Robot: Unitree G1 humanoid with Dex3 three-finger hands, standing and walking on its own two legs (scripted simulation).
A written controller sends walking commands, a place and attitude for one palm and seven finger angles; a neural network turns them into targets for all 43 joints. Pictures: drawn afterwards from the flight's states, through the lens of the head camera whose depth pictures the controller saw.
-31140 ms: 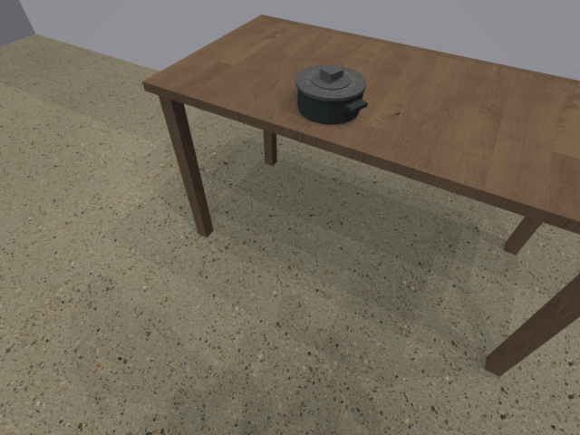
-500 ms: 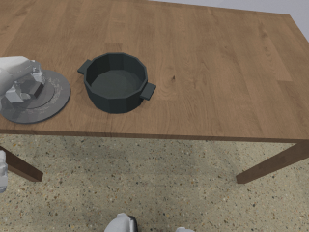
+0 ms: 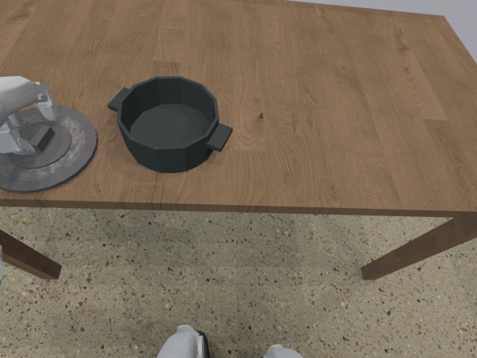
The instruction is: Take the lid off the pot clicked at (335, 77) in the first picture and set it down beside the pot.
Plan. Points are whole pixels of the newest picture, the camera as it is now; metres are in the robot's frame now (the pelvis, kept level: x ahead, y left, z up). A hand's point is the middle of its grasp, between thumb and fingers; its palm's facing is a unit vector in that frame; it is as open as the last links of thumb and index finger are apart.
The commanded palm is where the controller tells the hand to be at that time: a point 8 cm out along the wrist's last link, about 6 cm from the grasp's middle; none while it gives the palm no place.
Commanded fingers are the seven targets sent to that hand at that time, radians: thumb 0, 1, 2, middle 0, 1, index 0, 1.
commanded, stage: open the fingers wide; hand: left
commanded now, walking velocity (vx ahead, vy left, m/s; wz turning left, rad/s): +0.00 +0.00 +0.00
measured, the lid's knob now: (34, 136) +0.48 +0.33 +0.04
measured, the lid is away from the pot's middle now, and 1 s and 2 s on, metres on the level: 0.23 0.23 0.23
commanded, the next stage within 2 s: raise the empty hand in 0.34 s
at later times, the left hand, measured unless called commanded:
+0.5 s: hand (6, 134) +0.45 +0.34 +0.08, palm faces -0.44 -0.12 -0.89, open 11.0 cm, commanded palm +0.49 +0.34 +0.15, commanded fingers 0.00 0.01 0.60 -0.33 -0.89 -0.33 -0.89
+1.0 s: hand out of the picture +0.45 +0.34 +0.13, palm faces -0.38 -0.12 -0.92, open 11.0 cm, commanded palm +0.49 +0.34 +0.20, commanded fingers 0.00 0.01 0.60 -0.33 -0.89 -0.33 -0.89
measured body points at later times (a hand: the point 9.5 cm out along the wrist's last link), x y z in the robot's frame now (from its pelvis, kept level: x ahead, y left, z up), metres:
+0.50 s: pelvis +0.00 -0.01 +0.00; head +0.10 +0.02 +0.43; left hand +0.47 +0.35 +0.13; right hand +0.03 -0.30 -0.11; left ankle +0.07 +0.06 -0.70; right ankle -0.02 -0.17 -0.70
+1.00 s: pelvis +0.00 +0.00 +0.00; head +0.08 +0.02 +0.45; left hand +0.47 +0.34 +0.19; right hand +0.03 -0.29 -0.11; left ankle +0.07 +0.06 -0.70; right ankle -0.02 -0.17 -0.70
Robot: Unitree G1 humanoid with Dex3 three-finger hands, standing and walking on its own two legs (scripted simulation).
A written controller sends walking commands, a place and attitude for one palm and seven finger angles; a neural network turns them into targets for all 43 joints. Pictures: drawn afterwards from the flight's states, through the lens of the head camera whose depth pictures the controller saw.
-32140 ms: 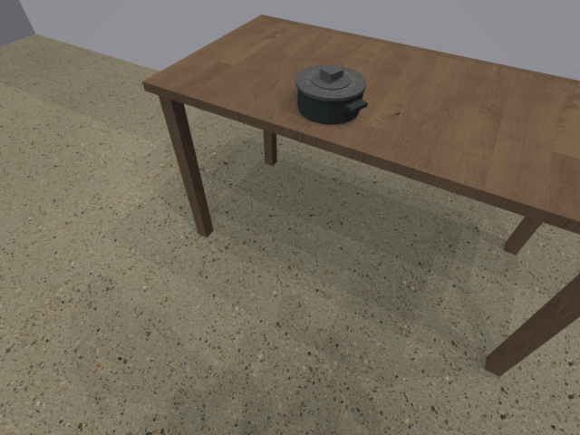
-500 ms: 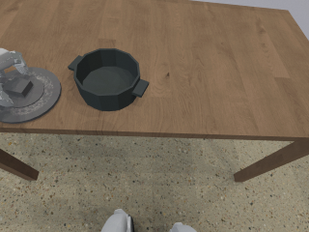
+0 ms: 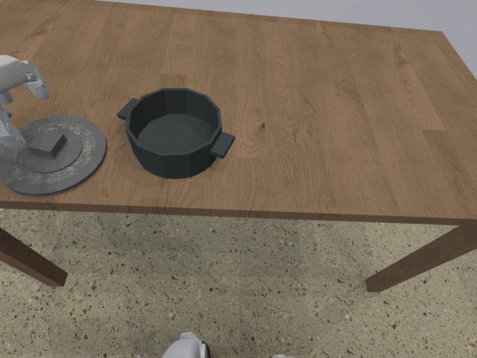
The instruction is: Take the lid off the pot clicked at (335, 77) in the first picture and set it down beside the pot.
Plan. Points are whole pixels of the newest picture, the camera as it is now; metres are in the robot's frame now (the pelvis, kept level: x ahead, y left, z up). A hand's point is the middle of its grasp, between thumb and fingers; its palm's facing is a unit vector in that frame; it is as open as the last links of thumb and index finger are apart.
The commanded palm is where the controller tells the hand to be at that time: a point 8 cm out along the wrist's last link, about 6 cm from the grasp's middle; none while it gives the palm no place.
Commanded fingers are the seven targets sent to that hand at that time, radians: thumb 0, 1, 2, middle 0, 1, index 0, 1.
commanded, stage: raise the empty hand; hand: left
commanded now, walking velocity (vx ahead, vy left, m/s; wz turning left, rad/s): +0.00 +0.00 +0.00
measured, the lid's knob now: (47, 143) +0.48 +0.33 +0.04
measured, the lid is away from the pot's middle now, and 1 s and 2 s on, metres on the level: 0.23 0.23 0.23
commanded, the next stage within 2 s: draw the hand back to the body in 0.74 s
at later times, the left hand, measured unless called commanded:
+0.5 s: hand out of the picture +0.46 +0.35 +0.18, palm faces -0.33 -0.12 -0.94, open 11.0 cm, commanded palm +0.49 +0.34 +0.25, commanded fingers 0.00 0.01 0.60 -0.33 -0.89 -0.33 -0.89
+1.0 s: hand out of the picture +0.46 +0.34 +0.20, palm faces -0.31 -0.11 -0.94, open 11.0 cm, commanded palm +0.46 +0.34 +0.26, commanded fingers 0.00 0.01 0.60 -0.33 -0.89 -0.33 -0.89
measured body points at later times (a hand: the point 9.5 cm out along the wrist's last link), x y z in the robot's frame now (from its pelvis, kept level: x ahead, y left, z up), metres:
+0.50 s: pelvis +0.01 +0.00 +0.01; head +0.08 +0.03 +0.45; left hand +0.47 +0.35 +0.23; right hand +0.05 -0.28 -0.10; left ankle +0.07 +0.07 -0.71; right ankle -0.02 -0.16 -0.71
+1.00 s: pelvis +0.01 +0.00 +0.02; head +0.08 +0.02 +0.46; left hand +0.48 +0.34 +0.25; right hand +0.06 -0.28 -0.10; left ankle +0.07 +0.07 -0.71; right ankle -0.02 -0.16 -0.71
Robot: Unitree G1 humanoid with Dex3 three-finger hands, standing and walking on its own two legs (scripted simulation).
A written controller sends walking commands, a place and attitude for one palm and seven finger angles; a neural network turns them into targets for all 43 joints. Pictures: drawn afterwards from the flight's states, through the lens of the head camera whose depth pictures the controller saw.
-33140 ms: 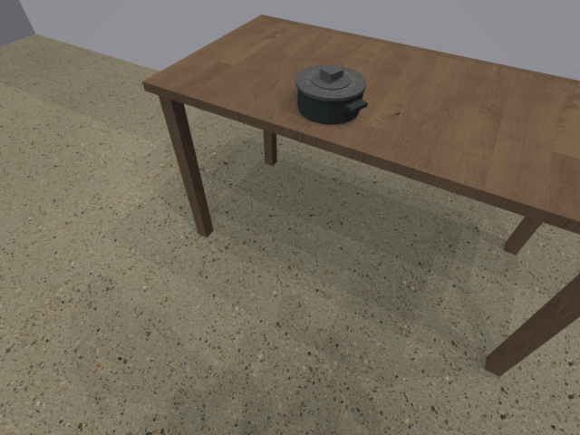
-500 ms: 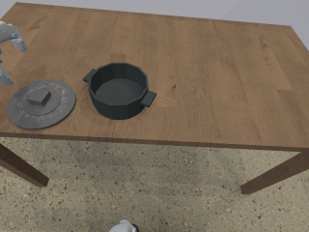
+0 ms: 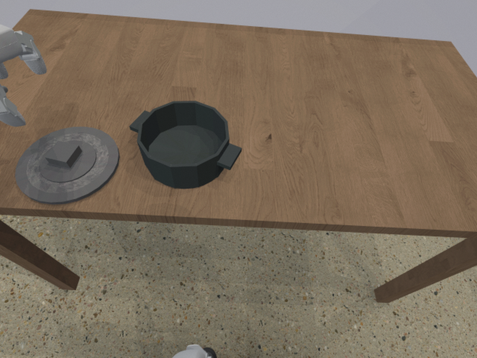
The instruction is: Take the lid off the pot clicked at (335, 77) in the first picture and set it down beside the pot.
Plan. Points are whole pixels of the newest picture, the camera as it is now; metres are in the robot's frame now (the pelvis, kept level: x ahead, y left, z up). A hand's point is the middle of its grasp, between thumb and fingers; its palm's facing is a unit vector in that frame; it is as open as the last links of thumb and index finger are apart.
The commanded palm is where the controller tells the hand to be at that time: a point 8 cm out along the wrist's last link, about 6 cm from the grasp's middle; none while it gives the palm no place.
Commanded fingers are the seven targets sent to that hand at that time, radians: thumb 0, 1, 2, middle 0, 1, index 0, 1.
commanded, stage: draw the hand back to the body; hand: left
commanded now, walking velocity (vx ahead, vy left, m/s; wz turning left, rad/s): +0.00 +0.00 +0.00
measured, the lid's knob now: (64, 154) +0.48 +0.32 +0.02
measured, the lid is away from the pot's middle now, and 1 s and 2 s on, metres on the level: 0.23 0.23 0.23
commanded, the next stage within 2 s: none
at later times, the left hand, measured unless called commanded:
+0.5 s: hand (35, 96) +0.42 +0.26 +0.20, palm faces +0.27 -0.83 -0.48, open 11.0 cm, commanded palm +0.37 +0.30 +0.23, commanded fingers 0.00 0.10 0.63 -0.32 -0.83 -0.32 -0.83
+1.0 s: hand (40, 125) +0.36 +0.23 +0.21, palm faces +0.53 -0.82 -0.24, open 9.1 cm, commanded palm +0.30 +0.26 +0.22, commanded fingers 0.00 0.65 0.82 -0.24 -0.46 -0.24 -0.46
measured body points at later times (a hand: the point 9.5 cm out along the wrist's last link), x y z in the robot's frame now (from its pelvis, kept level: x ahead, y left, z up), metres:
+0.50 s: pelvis +0.00 -0.02 +0.01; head +0.03 -0.01 +0.46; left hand +0.40 +0.31 +0.23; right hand +0.14 -0.26 -0.09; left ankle +0.06 +0.06 -0.72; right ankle -0.04 -0.16 -0.72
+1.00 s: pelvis +0.03 -0.08 +0.02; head +0.03 -0.09 +0.47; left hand +0.33 +0.27 +0.23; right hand +0.18 -0.34 -0.08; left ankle +0.06 +0.06 -0.72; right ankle -0.04 -0.16 -0.72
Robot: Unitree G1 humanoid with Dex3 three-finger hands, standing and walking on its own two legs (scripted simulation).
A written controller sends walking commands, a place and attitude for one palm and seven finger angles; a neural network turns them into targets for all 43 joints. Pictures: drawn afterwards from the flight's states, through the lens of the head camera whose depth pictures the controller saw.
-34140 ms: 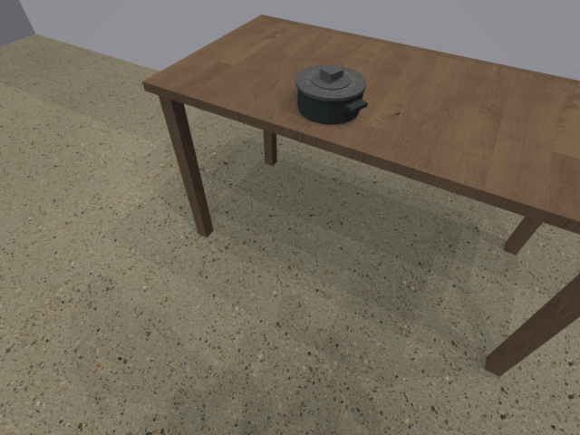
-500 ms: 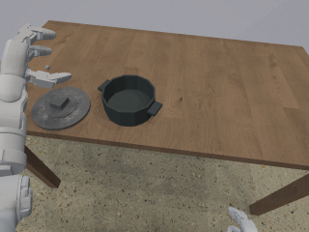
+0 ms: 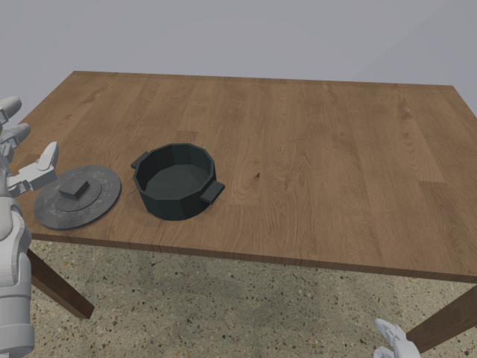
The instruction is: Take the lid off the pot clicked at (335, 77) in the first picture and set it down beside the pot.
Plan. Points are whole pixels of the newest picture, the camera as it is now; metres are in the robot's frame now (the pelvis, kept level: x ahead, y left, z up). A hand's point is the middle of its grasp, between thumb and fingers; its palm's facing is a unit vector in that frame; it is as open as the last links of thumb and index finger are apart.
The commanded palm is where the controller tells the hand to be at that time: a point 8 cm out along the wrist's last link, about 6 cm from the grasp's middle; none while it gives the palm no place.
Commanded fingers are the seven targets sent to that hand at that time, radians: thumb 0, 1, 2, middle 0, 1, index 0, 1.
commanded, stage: draw the hand back to the body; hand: left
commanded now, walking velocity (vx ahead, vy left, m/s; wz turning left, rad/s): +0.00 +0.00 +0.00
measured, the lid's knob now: (74, 187) +0.44 +0.41 +0.00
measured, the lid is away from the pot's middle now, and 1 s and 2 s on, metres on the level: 0.23 0.23 0.23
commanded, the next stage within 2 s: step back with the hand held close in 1.10 s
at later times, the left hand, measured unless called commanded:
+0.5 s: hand (40, 205) +0.26 +0.29 +0.18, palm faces +0.48 -0.83 -0.28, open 7.5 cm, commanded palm +0.20 +0.31 +0.19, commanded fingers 0.00 0.90 0.90 -0.20 -0.30 -0.20 -0.30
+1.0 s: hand (18, 273) +0.17 +0.27 +0.16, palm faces +0.38 -0.86 -0.34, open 7.4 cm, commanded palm +0.12 +0.31 +0.18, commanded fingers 0.00 0.90 0.90 -0.20 -0.30 -0.20 -0.30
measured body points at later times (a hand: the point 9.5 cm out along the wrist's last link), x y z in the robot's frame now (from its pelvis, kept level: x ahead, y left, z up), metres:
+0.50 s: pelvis +0.01 +0.01 +0.00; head +0.01 -0.01 +0.45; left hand +0.23 +0.33 +0.19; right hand +0.20 -0.22 -0.09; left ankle +0.03 +0.14 -0.74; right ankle -0.07 -0.09 -0.74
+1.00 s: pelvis -0.01 +0.03 +0.00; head -0.03 +0.02 +0.45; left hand +0.15 +0.31 +0.18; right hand +0.19 -0.18 -0.08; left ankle +0.03 +0.14 -0.74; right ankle -0.07 -0.09 -0.74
